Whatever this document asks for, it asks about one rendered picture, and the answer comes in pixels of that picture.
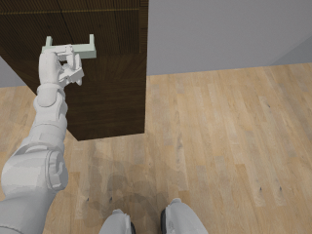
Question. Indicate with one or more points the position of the robot right shin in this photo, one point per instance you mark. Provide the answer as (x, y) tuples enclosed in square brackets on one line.
[(175, 200)]

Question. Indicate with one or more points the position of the left robot hand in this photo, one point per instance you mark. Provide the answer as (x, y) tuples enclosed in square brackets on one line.
[(50, 69)]

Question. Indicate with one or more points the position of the drawer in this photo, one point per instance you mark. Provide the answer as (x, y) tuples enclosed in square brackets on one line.
[(24, 33)]

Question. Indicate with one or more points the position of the left robot upper arm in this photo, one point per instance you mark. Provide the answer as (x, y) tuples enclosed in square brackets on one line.
[(31, 182)]

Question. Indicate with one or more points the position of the right robot thigh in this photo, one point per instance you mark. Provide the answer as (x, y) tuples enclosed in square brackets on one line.
[(183, 220)]

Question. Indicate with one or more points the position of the handle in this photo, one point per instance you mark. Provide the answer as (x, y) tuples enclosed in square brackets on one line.
[(85, 51)]

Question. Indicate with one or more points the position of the left robot forearm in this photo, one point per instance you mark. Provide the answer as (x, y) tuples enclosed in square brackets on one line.
[(49, 127)]

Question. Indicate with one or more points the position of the cabinet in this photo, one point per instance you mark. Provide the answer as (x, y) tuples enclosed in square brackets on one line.
[(111, 100)]

